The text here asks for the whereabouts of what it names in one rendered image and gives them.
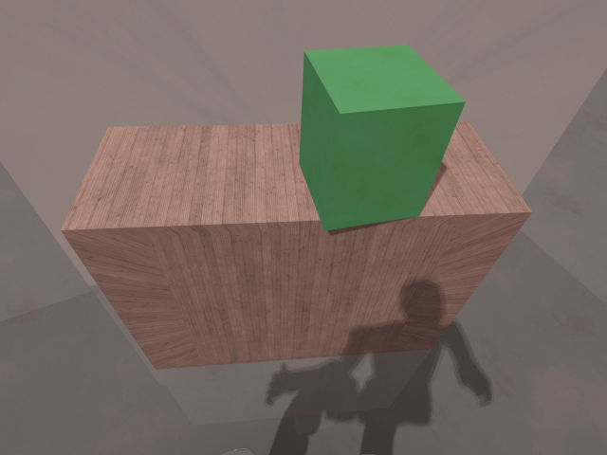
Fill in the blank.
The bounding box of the carton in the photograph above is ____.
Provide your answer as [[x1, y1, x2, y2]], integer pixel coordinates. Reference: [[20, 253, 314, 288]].
[[299, 45, 466, 231]]

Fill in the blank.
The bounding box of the pedestal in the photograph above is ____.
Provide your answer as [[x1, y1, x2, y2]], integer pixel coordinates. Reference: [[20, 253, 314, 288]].
[[61, 121, 532, 370]]

